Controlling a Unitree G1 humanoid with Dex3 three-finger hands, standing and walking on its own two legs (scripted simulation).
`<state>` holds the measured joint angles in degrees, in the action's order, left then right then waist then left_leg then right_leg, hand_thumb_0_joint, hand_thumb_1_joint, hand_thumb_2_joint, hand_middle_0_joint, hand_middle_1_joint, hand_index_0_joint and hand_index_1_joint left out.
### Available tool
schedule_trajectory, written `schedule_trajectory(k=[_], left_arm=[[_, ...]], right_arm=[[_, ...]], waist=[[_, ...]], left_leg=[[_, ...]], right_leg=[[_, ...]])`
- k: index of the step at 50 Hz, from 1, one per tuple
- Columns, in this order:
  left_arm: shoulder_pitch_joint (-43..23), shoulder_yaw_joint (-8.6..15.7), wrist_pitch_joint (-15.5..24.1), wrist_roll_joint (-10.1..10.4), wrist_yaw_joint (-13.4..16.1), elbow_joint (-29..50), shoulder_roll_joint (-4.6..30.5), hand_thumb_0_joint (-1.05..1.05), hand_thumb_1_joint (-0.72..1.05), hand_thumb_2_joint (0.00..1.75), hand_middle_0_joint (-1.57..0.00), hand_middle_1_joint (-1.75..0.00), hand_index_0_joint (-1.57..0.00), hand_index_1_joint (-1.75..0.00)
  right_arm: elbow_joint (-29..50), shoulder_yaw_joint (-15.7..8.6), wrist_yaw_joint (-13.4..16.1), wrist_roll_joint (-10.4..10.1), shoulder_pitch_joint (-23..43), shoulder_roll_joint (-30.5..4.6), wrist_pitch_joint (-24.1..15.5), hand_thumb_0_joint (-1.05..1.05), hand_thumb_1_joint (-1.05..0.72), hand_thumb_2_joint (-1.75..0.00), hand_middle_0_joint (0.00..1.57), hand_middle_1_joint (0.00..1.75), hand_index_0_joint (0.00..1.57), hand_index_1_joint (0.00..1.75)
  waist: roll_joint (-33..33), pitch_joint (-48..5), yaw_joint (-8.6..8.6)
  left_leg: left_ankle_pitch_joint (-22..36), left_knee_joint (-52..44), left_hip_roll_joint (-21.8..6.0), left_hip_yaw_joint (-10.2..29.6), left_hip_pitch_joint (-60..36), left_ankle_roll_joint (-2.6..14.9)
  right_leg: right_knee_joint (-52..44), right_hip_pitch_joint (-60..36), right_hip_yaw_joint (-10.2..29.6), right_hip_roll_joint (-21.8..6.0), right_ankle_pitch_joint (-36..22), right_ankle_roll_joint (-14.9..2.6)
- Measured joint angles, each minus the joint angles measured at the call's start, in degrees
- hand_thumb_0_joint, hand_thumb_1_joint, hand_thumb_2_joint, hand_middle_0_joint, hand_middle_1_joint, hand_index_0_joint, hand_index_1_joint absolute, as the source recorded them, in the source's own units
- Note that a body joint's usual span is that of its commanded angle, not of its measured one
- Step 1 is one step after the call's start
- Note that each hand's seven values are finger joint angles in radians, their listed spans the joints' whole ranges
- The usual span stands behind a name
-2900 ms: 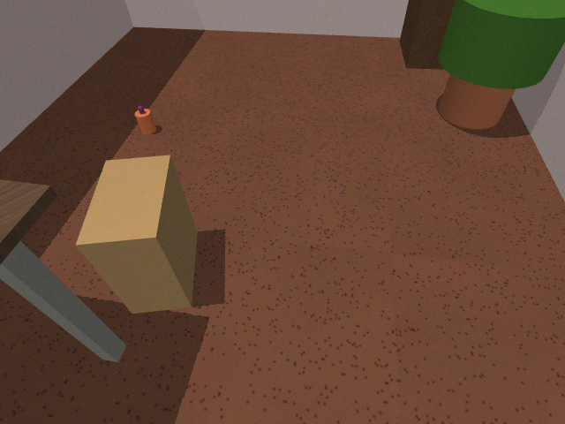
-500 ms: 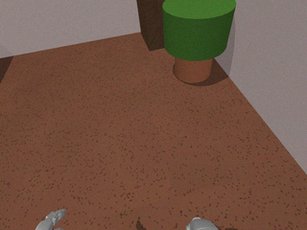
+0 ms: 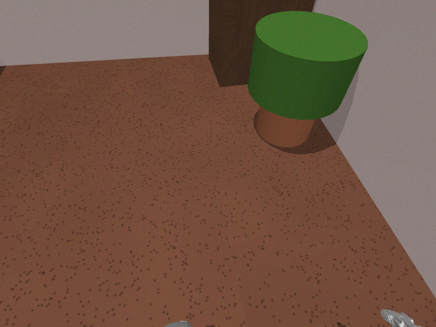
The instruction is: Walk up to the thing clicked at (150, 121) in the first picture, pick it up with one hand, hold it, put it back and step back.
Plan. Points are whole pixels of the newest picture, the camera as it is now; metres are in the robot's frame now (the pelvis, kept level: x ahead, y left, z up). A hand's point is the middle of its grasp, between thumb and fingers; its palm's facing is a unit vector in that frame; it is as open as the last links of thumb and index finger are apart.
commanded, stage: walk up
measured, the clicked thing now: out of the picture +0.64 +1.41 -0.67
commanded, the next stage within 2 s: none
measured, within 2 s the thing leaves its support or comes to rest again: neither
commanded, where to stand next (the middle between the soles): +0.51 +0.00 m, yaw +1 degrees
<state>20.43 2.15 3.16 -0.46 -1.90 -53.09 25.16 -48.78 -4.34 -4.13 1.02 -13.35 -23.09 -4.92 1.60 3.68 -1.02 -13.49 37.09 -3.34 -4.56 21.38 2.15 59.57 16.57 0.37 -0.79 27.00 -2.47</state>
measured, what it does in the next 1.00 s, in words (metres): walks ahead, turning left: right foot, then left foot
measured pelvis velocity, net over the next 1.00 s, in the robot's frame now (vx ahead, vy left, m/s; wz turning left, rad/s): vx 0.35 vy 0.00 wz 0.30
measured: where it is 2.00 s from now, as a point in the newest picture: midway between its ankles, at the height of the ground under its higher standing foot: (236, 265)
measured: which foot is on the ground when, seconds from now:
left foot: down 0.00-0.44, up 0.46-0.88, down 0.90-1.00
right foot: up 0.00-0.40, down 0.42-0.90, up 0.92-1.00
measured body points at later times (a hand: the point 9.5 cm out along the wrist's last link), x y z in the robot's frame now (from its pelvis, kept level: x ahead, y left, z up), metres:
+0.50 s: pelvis +0.19 -0.03 +0.00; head +0.21 -0.06 +0.45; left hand +0.30 +0.28 -0.09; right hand +0.21 -0.35 -0.13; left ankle +0.09 +0.10 -0.68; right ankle +0.27 -0.14 -0.72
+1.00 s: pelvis +0.35 +0.00 -0.01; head +0.36 +0.06 +0.43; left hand +0.38 +0.33 -0.15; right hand +0.50 -0.32 -0.07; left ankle +0.38 +0.11 -0.72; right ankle +0.32 -0.13 -0.66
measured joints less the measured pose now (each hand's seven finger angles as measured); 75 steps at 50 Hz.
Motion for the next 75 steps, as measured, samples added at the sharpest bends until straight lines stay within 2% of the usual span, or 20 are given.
schedule_trajectory(k=[5,11,18,21,23,26,28,31,38,41,44,46,49,52,56,61,67,69,72,75], left_arm=[[-2.48,-0.18,0.37,0.78,-0.71,0.72,0.6,0.0,0.91,0.9,-0.21,-0.3,-0.2,-0.3],[-4.44,0.34,-0.55,0.34,-1.78,1.37,0.0,0.0,0.91,0.9,-0.2,-0.3,-0.2,-0.3],[-7.27,0.65,-0.76,-0.05,-2.71,1.47,-1.53,0.0,0.91,0.9,-0.2,-0.3,-0.2,-0.3],[-7.8,0.83,0.32,-0.18,-2.39,1.74,-2.08,0.0,0.91,0.9,-0.2,-0.3,-0.2,-0.3],[-8.64,0.96,1.26,-0.49,-1.72,2.2,-3.09,0.0,0.91,0.9,-0.21,-0.3,-0.2,-0.3],[-8.7,0.42,1.99,0.24,-1.06,3.41,-3.75,0.0,0.91,0.9,-0.21,-0.3,-0.2,-0.3],[-8.17,0.12,1.74,0.37,-0.81,4.01,-4.44,0.0,0.91,0.9,-0.21,-0.3,-0.2,-0.3],[-9.14,0.23,0.33,-0.01,-0.91,4.75,-4.46,0.0,0.9,0.9,-0.21,-0.3,-0.2,-0.3],[-10.31,1.27,-0.35,-1.14,-1.79,7.91,-3.42,0.0,0.9,0.9,-0.21,-0.3,-0.2,-0.3],[-9.72,1.65,-1.44,-1.79,-2.43,8.38,-2.37,0.0,0.9,0.9,-0.21,-0.3,-0.2,-0.3],[-8.27,2.19,-2.8,-2.42,-2.93,8.23,-0.78,0.0,0.9,0.9,-0.21,-0.3,-0.2,-0.3],[-7.63,2.88,-3.83,-2.46,-2.73,7.84,0.72,0.0,0.9,0.9,-0.21,-0.3,-0.2,-0.3],[-9.24,2.59,-5.12,-2.12,-2.14,7.02,1.06,0.0,0.91,0.9,-0.21,-0.3,-0.2,-0.3],[-11.23,1.35,-4.58,-1.61,-2.19,7.73,1.07,0.01,0.91,0.9,-0.2,-0.3,-0.2,-0.3],[-11.79,0.87,-4.9,-1.07,-2.88,10.01,0.83,0.01,0.91,0.9,-0.2,-0.3,-0.2,-0.3],[-12.61,1.63,-5.79,-0.52,-1.71,10.77,1.16,0.0,0.91,0.9,-0.21,-0.3,-0.2,-0.3],[-14.28,1.58,-4.46,1.09,-0.21,11.04,0.16,0.0,0.91,0.9,-0.2,-0.3,-0.2,-0.3],[-14.5,1.06,-3.68,0.94,0.43,10.18,-1.82,0.0,0.91,0.9,-0.2,-0.3,-0.19,-0.3],[-14.96,-0.84,-4.27,0.17,0.0,9.53,-3.94,0.0,0.91,0.9,-0.2,-0.3,-0.2,-0.3],[-14.09,-1.44,-4.06,-0.47,-0.11,9.32,-5.36,0.0,0.9,0.9,-0.21,-0.3,-0.2,-0.3]], right_arm=[[0.36,1.58,0.9,-0.8,-2.39,1.77,-0.47,0.0,-0.9,-0.9,0.21,0.3,0.21,0.3],[-0.21,1.69,1.26,-0.63,-6.01,1.71,-0.22,0.0,-0.9,-0.9,0.21,0.3,0.21,0.3],[-0.61,1.08,1.29,-0.43,-8.47,0.18,0.78,0.01,-0.9,-0.9,0.21,0.3,0.21,0.3],[-0.63,0.89,1.52,-0.33,-9.2,-0.61,1.5,0.01,-0.9,-0.9,0.21,0.3,0.21,0.3],[-1.05,0.8,1.93,-0.42,-8.31,-0.83,2.15,0.01,-0.9,-0.9,0.21,0.3,0.21,0.3],[-1.53,1.73,2.12,-0.44,-6.92,-0.33,2.8,0.01,-0.9,-0.9,0.2,0.3,0.21,0.3],[-1.58,1.87,1.9,-1.03,-6.04,-0.46,3.14,0.01,-0.91,-0.9,0.2,0.3,0.21,0.3],[-1.43,2.02,0.73,-1.41,-6.54,0.17,4.52,0.01,-0.91,-0.9,0.2,0.3,0.21,0.3],[-2.18,1.26,-1.26,-0.23,-5.34,-0.36,6.14,0.01,-0.9,-0.9,0.21,0.3,0.21,0.3],[-1.32,0.48,-1.24,-0.32,-4.86,-1.11,5.88,0.01,-0.9,-0.9,0.2,0.3,0.21,0.3],[0.53,-0.29,-0.66,-0.27,-5.84,-1.95,5.2,0.01,-0.9,-0.9,0.2,0.3,0.21,0.3],[1.89,-0.94,0.63,0.22,-5.97,-1.94,4.19,0.0,-0.9,-0.9,0.2,0.3,0.21,0.3],[4.22,-0.6,2.6,0.26,-6.21,-1.49,2.89,0.0,-0.9,-0.9,0.2,0.3,0.21,0.3],[5.02,0.96,3.94,-0.29,-7.58,-0.06,2.15,0.0,-0.9,-0.9,0.2,0.3,0.21,0.3],[5.27,2.55,4.97,-0.91,-10.44,1.44,1.7,0.0,-0.9,-0.9,0.21,0.3,0.21,0.3],[5.21,3.33,5.69,0.21,-12.54,3.0,1.56,0.0,-0.9,-0.9,0.21,0.3,0.21,0.3],[7.61,2.51,5.92,0.91,-8.91,0.79,3.24,0.01,-0.9,-0.9,0.21,0.3,0.21,0.3],[7.34,1.66,6.45,0.16,-5.27,-1.48,4.17,0.01,-0.9,-0.9,0.21,0.3,0.21,0.3],[7.07,0.49,7.56,0.38,-1.62,-2.85,5.04,0.01,-0.9,-0.9,0.21,0.3,0.21,0.3],[6.45,-0.04,6.13,0.44,-0.42,-3.93,5.45,0.01,-0.9,-0.9,0.2,0.3,0.21,0.3]], waist=[[2.06,0.34,1.3],[2.01,0.33,1.84],[-0.18,0.86,3.12],[-1.97,0.52,3.19],[-4.56,1.52,3.09],[-3.94,1.99,1.73],[-4.17,2.02,1.31],[-3.52,1.27,1.55],[-0.23,1.18,-0.57],[1.17,0.82,-1.04],[2.86,-1.0,-1.07],[6.14,-1.37,-0.24],[6.97,1.18,1.98],[7.12,3.75,3.1],[6.39,4.42,2.96],[4.85,3.68,2.22],[1.76,4.58,1.82],[-1.91,5.68,1.57],[-3.44,6.82,2.22],[-3.35,6.6,0.65]], left_leg=[[0.79,-8.1,1.81,-0.95,-7.82,0.2],[-0.62,-13.46,3.32,-2.04,-14.99,0.3],[-5.78,-12.96,3.64,-2.47,-19.17,-1.18],[-11.44,-6.82,2.17,-2.18,-18.7,-2.23],[-13.8,4.19,0.1,0.3,-15.07,-0.7],[-14.19,20.59,2.61,3.08,-7.13,0.15],[-11.02,24.95,2.77,4.31,-2.39,0.21],[-3.65,23.72,-0.05,3.94,3.4,-0.96],[6.41,8.62,-4.47,1.64,8.07,-2.93],[7.48,2.82,-4.32,-0.11,6.37,-2.39],[3.6,0.42,-2.71,-2.2,2.4,-0.99],[-2.1,2.28,0.54,-2.98,1.5,0.17],[-4.03,5.88,2.6,-1.12,1.81,0.67],[-2.28,1.33,4.37,1.61,-1.65,0.33],[-1.45,-3.5,5.52,4.91,-5.94,-0.44],[-2.95,-3.86,5.49,10.1,-7.78,-2.3],[-7.39,3.73,6.41,16.04,-2.98,-5.49],[-9.68,9.47,5.67,17.64,-0.17,-4.42],[-16.03,20.09,6.87,12.33,5.07,-2.18],[-14.22,26.57,6.5,7.74,7.29,-2.17]], right_leg=[[2.09,9.51,1.65,-1.36,-8.35,0.4],[-8.22,14.14,1.59,-4.15,-14.45,2.36],[-23.46,10.8,-1.44,-4.36,-19.82,1.47],[-27.58,6.14,-2.48,-2.36,-19.81,0.95],[-24.84,5.53,-4.11,-0.51,-17.12,0.72],[-24.23,3.48,-3.91,-1.08,-14.68,0.07],[-27.2,0.42,-4.44,-1.3,-14.97,0.29],[-32.18,-5.03,-8.1,-2.14,-15.04,0.54],[-36.78,-12.37,-13.82,-2.23,-12.65,0.97],[-33.74,-12.92,-15.5,-2.8,-8.86,1.72],[-26.55,-11.78,-16.61,-4.49,-2.37,2.48],[-15.14,-7.86,-13.68,-7.71,2.7,1.56],[3.25,1.01,-5.29,-3.65,5.04,2.01],[9.06,8.98,-1.53,-2.07,2.06,2.04],[5.76,16.06,2.08,-3.67,-5.11,2.28],[-1.29,18.47,3.89,-4.64,-10.02,2.15],[-18.91,11.57,2.95,-1.86,-16.74,0.59],[-18.93,11.18,1.23,-0.37,-15.7,2.37],[-16.6,11.51,-1.69,-3.32,-14.29,2.48],[-18.6,10.21,-3.1,-5.61,-15.17,1.67]])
